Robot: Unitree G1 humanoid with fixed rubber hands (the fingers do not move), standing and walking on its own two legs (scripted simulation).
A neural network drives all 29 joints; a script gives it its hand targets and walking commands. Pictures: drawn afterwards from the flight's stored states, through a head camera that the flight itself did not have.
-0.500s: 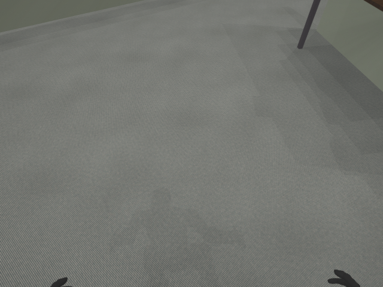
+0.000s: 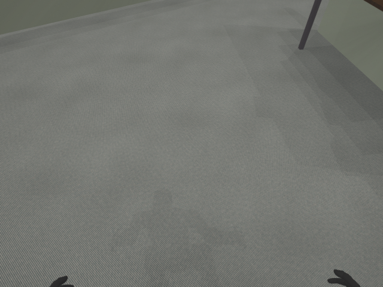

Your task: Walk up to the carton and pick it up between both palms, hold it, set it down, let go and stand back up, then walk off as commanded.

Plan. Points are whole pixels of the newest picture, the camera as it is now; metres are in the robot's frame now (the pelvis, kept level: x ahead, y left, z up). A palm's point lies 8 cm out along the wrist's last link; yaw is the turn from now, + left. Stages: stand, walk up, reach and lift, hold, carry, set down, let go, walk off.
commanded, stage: stand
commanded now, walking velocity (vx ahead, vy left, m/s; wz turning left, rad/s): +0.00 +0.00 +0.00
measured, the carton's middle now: out of the picture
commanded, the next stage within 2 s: walk up in 0.22 s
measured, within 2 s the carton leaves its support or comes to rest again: neither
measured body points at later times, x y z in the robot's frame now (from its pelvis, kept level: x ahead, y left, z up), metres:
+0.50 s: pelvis +0.00 +0.00 -0.01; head +0.01 -0.01 +0.44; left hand +0.12 +0.32 -0.11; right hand +0.10 -0.35 -0.10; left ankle -0.02 +0.14 -0.75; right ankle -0.01 -0.12 -0.73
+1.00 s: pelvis +0.16 -0.09 -0.01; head +0.17 -0.10 +0.44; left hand +0.37 +0.19 -0.09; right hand +0.15 -0.46 -0.07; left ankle +0.30 -0.04 -0.73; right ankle +0.07 -0.21 -0.75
